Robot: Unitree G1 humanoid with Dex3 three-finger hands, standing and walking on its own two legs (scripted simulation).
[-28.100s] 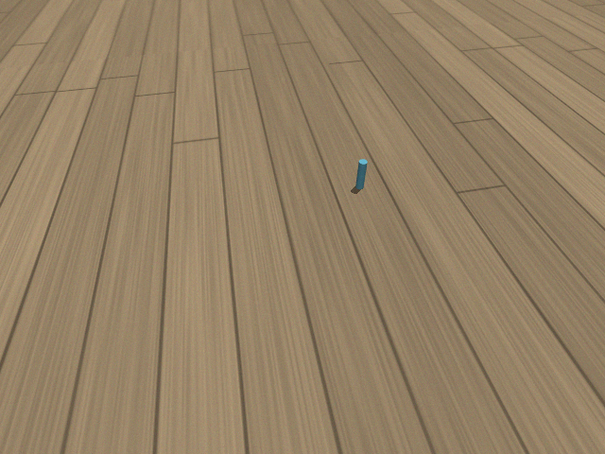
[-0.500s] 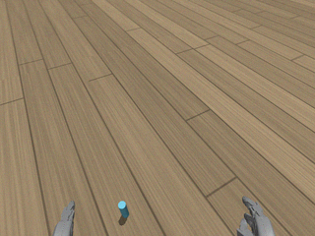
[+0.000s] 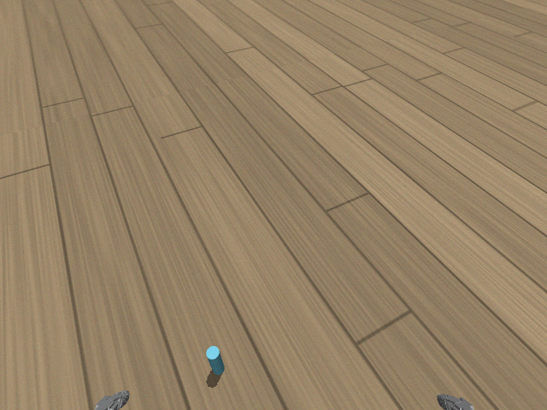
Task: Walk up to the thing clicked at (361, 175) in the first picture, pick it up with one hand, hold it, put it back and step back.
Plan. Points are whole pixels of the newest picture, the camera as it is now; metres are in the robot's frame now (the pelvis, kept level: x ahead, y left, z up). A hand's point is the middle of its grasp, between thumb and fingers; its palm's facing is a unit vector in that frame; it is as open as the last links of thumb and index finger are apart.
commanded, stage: stand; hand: left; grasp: from the side
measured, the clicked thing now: (215, 361) +0.42 +0.20 -0.66
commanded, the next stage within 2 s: step back in 2.00 s
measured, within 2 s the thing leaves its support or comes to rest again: neither
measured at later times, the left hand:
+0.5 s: hand out of the picture +0.04 +0.26 -0.12, palm faces +0.00 -0.94 -0.34, open 7.4 cm
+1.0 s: hand out of the picture +0.04 +0.25 -0.12, palm faces -0.01 -0.94 -0.33, open 7.4 cm
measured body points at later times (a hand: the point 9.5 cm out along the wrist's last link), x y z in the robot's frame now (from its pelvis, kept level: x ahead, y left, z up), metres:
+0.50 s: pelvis -0.01 +0.01 +0.03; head -0.02 +0.01 +0.48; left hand +0.04 +0.31 -0.10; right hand +0.06 -0.27 -0.11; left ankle +0.02 +0.13 -0.71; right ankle +0.01 -0.12 -0.71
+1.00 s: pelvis +0.00 +0.01 +0.04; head +0.00 +0.00 +0.49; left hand +0.05 +0.30 -0.10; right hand +0.05 -0.29 -0.10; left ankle +0.02 +0.13 -0.71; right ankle +0.01 -0.12 -0.71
